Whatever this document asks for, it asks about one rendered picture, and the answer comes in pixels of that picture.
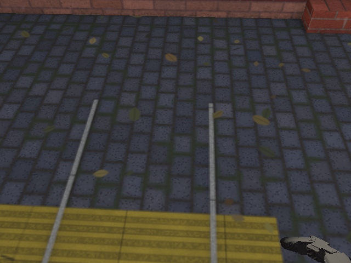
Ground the robot right hand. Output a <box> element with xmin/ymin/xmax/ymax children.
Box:
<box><xmin>280</xmin><ymin>236</ymin><xmax>351</xmax><ymax>263</ymax></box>

